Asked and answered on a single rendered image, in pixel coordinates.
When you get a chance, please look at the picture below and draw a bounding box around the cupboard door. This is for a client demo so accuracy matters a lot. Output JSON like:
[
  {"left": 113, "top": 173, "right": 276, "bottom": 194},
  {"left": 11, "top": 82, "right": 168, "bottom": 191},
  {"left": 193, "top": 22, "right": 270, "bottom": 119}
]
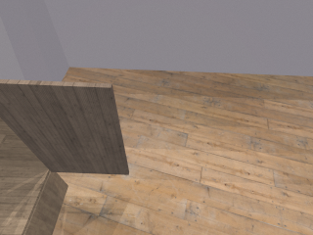
[{"left": 0, "top": 79, "right": 129, "bottom": 175}]

